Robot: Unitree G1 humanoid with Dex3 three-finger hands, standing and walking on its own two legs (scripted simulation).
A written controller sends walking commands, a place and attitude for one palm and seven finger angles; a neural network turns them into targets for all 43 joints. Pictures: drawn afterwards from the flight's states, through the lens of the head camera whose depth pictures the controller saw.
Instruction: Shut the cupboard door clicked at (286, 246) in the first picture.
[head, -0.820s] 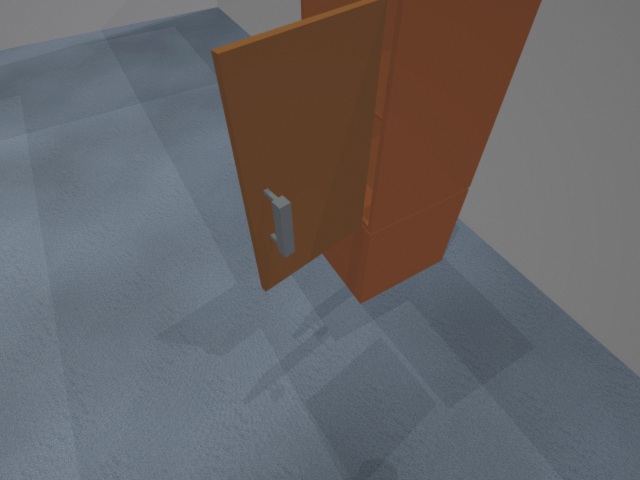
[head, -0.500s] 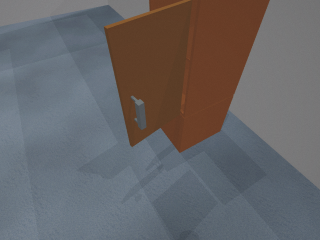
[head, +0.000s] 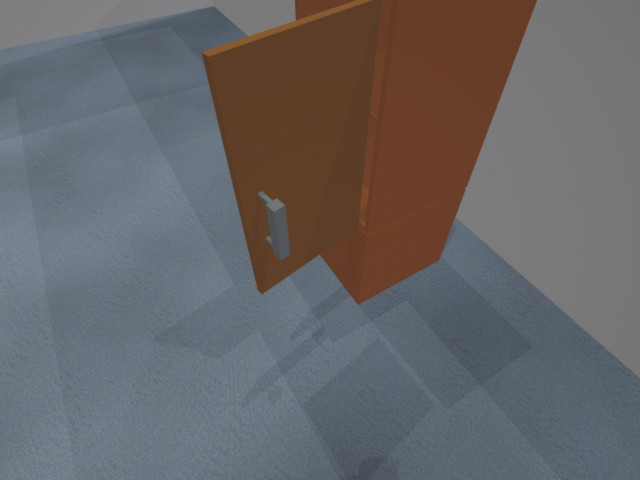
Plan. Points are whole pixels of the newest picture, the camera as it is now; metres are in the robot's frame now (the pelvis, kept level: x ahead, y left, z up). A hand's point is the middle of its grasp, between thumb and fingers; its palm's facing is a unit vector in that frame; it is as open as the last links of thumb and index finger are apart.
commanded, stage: look at it before walking up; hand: left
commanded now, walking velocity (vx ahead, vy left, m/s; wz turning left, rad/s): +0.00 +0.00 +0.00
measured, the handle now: (272, 225) +0.59 +0.14 -0.11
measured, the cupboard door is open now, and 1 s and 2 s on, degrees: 100 100 100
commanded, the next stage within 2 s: walk to a spot facing it in 0.02 s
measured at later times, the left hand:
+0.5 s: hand out of the picture +0.04 +0.20 -0.18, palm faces -0.07 -0.97 -0.22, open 7.3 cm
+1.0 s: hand out of the picture +0.13 +0.16 -0.18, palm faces -0.36 -0.90 -0.23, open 7.4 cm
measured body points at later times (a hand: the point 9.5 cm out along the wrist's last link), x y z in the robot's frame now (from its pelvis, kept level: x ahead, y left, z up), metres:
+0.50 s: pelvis -0.01 +0.01 -0.01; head +0.03 +0.00 +0.44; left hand +0.04 +0.25 -0.17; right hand -0.01 -0.23 -0.17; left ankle +0.00 +0.14 -0.74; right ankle -0.05 -0.07 -0.73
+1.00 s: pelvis -0.02 -0.01 -0.02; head +0.04 -0.02 +0.43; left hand +0.15 +0.20 -0.16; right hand +0.00 -0.29 -0.14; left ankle +0.04 +0.12 -0.75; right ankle -0.05 -0.10 -0.73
